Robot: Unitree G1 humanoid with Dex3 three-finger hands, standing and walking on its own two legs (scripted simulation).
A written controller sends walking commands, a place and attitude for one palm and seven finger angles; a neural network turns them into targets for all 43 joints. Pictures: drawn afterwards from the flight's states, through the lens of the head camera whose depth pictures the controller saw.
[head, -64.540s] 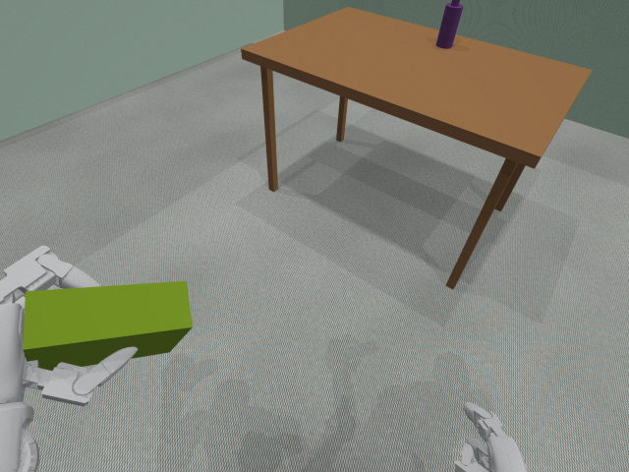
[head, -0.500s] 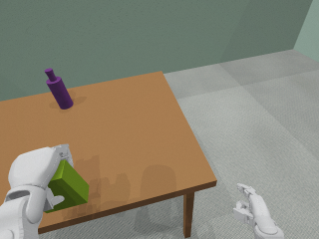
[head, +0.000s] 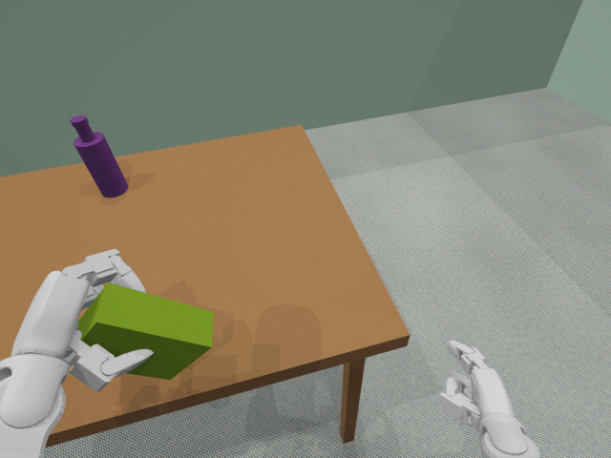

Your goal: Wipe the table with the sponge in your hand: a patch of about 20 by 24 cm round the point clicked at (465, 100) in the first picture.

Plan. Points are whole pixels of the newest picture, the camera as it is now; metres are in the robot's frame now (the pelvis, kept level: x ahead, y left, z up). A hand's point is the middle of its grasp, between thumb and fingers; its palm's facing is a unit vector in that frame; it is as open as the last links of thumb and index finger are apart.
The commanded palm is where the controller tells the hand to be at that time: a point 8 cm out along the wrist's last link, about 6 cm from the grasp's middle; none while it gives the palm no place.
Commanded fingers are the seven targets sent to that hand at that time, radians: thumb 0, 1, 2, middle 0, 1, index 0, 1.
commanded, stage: step back with the hand held close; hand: left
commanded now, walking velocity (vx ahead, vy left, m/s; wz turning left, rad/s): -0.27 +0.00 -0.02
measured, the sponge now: (159, 340) +0.21 +0.22 +0.08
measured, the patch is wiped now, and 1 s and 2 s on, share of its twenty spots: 1.00 1.00 1.00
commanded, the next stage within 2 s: stop stepping back and stand still in 1.38 s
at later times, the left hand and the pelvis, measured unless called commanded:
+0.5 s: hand (77, 327) +0.18 +0.27 +0.15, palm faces +0.33 -0.84 -0.44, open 9.2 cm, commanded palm +0.14 +0.31 +0.18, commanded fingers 0.00 0.10 1.30 -1.20 -1.60 -1.20 -1.60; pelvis -0.03 +0.03 -0.02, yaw -1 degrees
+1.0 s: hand (28, 362) +0.14 +0.28 +0.16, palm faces +0.41 -0.84 -0.36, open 9.2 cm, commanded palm +0.09 +0.31 +0.18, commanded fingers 0.00 0.10 1.30 -1.20 -1.60 -1.20 -1.60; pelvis -0.08 +0.03 -0.01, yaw -2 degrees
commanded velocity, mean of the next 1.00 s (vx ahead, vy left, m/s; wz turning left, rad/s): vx -0.31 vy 0.00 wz -0.03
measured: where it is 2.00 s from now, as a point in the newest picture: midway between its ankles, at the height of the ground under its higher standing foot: outside the picture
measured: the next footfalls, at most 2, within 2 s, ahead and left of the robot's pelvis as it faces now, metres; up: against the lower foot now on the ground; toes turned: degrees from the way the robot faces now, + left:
right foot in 1.08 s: -0.10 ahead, -0.13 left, +0.00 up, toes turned +0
left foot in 1.28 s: -0.07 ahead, +0.11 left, +0.00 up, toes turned -2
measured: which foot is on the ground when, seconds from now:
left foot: down 0.00-1.00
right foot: down 0.00-0.80, up 0.82-1.00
